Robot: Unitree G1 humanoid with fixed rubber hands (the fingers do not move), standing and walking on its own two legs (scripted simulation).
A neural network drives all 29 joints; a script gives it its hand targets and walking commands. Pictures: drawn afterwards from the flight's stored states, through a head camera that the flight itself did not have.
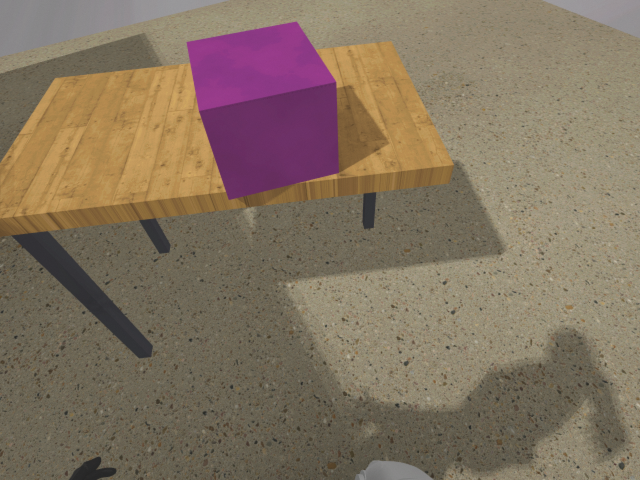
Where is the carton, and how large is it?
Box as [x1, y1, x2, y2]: [187, 22, 338, 199]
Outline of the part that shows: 296,22 187,42 199,112 229,199 338,172 335,81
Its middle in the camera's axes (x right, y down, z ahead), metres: -0.11 -0.26 +0.76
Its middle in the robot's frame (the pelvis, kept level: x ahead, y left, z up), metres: +0.75 +0.11 +0.06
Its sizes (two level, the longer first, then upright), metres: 0.253 0.219 0.188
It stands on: a table, 0.72 m high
